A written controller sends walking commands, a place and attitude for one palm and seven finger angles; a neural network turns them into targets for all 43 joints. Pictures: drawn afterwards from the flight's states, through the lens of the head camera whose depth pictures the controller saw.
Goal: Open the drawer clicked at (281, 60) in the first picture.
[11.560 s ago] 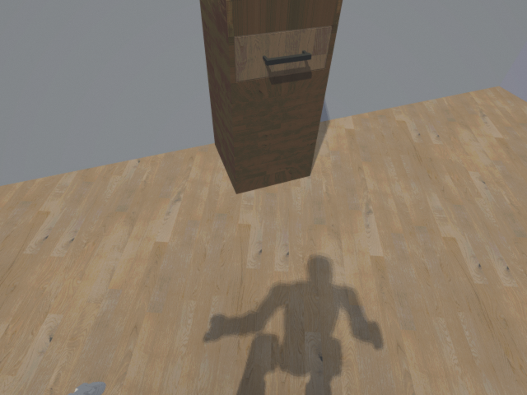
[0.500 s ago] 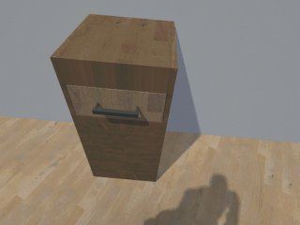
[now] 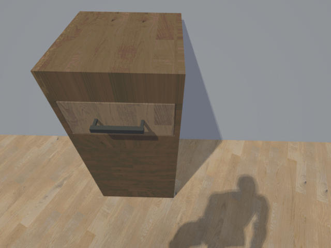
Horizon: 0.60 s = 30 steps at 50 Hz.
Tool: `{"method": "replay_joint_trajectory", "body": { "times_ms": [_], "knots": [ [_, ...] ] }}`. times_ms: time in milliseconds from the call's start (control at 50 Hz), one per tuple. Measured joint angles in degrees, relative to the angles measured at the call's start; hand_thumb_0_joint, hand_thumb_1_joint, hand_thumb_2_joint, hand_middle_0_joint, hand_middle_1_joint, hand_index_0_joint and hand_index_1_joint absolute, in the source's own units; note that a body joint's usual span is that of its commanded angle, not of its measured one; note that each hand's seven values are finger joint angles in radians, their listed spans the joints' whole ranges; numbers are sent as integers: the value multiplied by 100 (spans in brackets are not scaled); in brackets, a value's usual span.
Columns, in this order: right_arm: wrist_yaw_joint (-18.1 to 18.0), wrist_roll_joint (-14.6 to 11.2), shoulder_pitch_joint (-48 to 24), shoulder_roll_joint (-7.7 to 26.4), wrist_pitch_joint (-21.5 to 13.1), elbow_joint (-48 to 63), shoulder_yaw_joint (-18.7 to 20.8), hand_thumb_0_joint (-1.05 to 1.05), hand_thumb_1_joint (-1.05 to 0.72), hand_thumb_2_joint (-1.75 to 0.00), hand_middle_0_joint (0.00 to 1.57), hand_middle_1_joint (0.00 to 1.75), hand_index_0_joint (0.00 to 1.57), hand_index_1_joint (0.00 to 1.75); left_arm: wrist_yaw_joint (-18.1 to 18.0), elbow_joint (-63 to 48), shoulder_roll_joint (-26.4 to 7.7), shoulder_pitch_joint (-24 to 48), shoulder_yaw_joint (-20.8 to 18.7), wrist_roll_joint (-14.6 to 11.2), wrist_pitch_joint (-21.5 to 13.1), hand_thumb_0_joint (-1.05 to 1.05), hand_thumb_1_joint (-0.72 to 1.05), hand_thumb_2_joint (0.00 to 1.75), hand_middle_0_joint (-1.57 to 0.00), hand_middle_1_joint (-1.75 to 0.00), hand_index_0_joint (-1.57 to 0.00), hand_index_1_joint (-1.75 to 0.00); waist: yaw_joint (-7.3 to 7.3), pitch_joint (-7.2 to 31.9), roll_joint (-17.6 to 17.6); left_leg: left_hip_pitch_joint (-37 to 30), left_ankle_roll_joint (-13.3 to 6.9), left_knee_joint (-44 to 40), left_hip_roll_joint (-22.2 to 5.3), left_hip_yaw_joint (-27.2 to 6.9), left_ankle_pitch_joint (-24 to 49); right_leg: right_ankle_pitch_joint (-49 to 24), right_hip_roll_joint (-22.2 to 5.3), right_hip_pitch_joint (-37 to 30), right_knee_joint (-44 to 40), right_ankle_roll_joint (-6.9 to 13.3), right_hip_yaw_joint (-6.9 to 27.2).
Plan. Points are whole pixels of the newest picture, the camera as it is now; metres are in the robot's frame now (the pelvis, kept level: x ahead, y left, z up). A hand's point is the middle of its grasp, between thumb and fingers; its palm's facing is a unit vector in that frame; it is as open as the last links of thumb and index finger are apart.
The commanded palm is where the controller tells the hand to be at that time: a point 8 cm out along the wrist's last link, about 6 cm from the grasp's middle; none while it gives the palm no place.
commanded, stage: come to a stop and stand still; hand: left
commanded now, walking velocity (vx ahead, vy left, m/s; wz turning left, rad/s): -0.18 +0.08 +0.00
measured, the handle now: (118, 125) +0.50 +0.19 -0.05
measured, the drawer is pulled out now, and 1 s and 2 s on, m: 0.00 0.00 0.00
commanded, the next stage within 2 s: look again from close up in 0.68 s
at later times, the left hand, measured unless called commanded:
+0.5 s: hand out of the picture -0.03 +0.19 -0.18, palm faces +0.06 -0.98 -0.19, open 7.3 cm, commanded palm none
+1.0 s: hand out of the picture -0.06 +0.18 -0.18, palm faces +0.07 -0.99 -0.15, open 7.4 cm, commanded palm none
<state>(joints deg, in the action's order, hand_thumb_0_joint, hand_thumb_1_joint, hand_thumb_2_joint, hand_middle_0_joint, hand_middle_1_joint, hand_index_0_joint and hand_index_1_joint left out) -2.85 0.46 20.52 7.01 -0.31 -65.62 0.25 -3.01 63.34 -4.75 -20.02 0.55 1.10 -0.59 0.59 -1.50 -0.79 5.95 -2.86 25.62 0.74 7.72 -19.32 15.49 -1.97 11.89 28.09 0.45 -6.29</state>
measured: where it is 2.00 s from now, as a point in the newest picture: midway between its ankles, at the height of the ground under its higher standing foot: outside the picture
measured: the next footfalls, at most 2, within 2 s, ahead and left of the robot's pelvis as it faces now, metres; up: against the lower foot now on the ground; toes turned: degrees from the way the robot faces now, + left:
none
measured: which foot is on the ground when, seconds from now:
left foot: down 0.00-1.00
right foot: down 0.00-1.00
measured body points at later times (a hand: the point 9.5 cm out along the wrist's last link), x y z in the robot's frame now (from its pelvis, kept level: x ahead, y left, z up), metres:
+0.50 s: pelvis -0.05 +0.02 +0.00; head -0.04 +0.03 +0.45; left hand -0.04 +0.25 -0.16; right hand -0.02 -0.20 -0.15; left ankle -0.06 +0.07 -0.74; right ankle -0.01 -0.11 -0.74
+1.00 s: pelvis -0.04 +0.03 +0.00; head -0.06 +0.03 +0.45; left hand -0.06 +0.23 -0.17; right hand -0.04 -0.19 -0.16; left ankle -0.06 +0.07 -0.74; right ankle -0.01 -0.11 -0.74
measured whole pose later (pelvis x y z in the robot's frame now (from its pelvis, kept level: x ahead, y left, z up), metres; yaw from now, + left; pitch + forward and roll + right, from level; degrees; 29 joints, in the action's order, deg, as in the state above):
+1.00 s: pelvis -0.04 +0.03 +0.00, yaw +2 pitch -2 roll +0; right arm -1.6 1.1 20.0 8.0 -0.3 -60.5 -1.2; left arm -2.4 63.3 -6.5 -19.4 1.2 0.8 -0.1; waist -0.1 0.8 -0.3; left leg 9.1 -5.6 28.3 3.3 6.9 -17.3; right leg 12.9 -4.9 13.7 29.4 -1.2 -7.1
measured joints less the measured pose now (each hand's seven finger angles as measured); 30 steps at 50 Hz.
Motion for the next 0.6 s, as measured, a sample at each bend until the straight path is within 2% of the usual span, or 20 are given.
{"method": "replay_joint_trajectory", "body": {
  "times_ms": [100, 200, 300, 440, 600],
  "knots": [
    [22, 3, -310, -118, 39, 210, 28, 0, -91, -90, 20, 30, 20, 30, -62, -132, -126, 148, -74, -39, 21, 3, 94, 90, -20, -30, -20, -30, -49, -154, 42, 191, 38, 186, -33, -35, -24, 18, 8, 149, 127, 45, -39],
    [34, 17, -510, 47, 197, 323, 143, 2, -93, -90, 20, 30, 20, 30, -71, -293, -219, 315, -155, -21, 57, 2, 93, 90, -20, -30, -20, -30, -92, -242, 1, 492, 87, 647, -49, -134, -129, 27, -30, 271, 294, 44, -146],
    [71, 52, -631, 110, 184, 442, 168, 1, -93, -90, 20, 30, 20, 30, -41, -341, -349, 464, -216, -2, 193, 1, 92, 90, -20, -30, -20, -30, -119, -224, 172, 477, -146, 548, 41, -59, -21, -101, -106, 320, 290, -47, -75],
    [96, 78, -579, 159, 121, 492, 96, 1, -92, -90, 20, 30, 20, 30, 27, -362, -408, 516, -198, 41, 245, 1, 92, 90, -20, -30, -19, -30, -178, -142, 215, 342, -255, 216, 181, 68, 229, -322, -209, 291, 121, -133, 59],
    [139, 67, -419, 156, 103, 402, 55, 1, -92, -90, 20, 30, 20, 30, 70, -208, -282, 231, -133, 45, 174, 0, 91, 90, -20, -30, -19, -30, -145, -19, 106, 232, -283, -111, 233, 79, 405, -517, -223, 177, -211, -192, 71]
  ]
}}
